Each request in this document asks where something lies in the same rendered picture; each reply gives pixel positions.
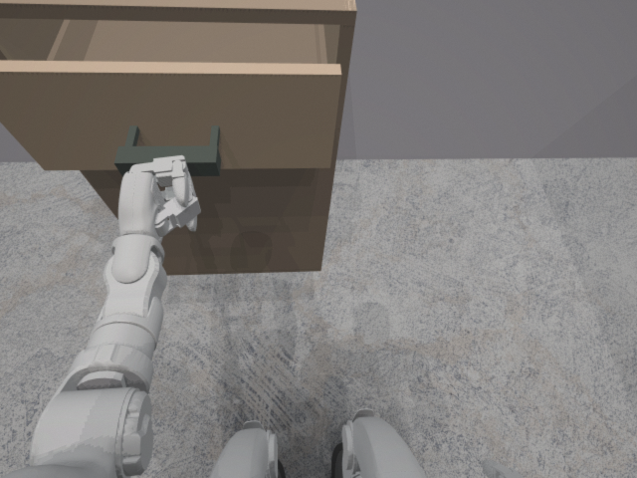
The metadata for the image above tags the robot right thigh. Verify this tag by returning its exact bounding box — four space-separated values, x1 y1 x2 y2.
342 416 427 478

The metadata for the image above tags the cabinet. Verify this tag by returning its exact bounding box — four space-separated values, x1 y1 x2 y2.
0 0 357 276

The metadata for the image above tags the left robot forearm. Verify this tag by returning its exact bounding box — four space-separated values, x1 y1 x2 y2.
30 234 167 466

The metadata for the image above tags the left robot upper arm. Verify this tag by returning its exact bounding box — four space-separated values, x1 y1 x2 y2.
1 387 153 478

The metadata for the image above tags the left robot hand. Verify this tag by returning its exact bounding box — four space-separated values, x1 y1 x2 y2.
118 155 201 244

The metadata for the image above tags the right robot shin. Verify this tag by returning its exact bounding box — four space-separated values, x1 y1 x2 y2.
342 408 374 478

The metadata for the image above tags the drawer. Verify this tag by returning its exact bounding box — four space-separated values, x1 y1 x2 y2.
0 20 341 170

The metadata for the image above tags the handle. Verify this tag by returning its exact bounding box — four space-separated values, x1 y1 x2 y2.
114 125 221 177

